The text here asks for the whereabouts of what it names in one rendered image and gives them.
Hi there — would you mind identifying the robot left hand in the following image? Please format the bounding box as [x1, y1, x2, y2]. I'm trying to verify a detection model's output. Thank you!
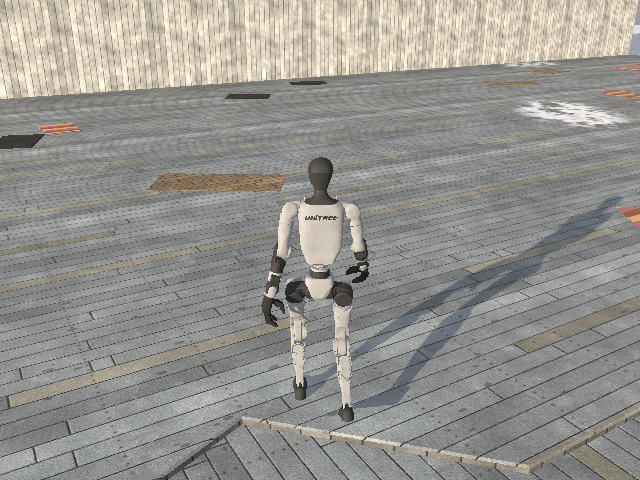
[261, 295, 285, 327]

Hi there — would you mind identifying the robot left thigh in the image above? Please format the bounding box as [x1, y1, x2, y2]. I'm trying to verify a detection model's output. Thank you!
[285, 277, 307, 341]

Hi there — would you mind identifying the robot right upper arm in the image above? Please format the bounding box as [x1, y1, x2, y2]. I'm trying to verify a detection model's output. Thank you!
[341, 200, 365, 253]

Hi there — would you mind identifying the left robot forearm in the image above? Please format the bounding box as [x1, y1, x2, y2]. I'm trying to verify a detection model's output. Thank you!
[264, 243, 286, 298]

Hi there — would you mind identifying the right robot forearm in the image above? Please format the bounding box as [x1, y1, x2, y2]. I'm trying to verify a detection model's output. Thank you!
[354, 238, 369, 271]

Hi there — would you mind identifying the robot left upper arm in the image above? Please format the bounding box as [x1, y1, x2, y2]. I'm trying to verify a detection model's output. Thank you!
[276, 201, 300, 258]

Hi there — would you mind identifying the robot right hand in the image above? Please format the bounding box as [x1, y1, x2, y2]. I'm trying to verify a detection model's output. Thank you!
[346, 266, 369, 283]

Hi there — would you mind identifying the robot right shin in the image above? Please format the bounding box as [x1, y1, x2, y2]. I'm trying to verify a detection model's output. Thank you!
[336, 339, 352, 409]

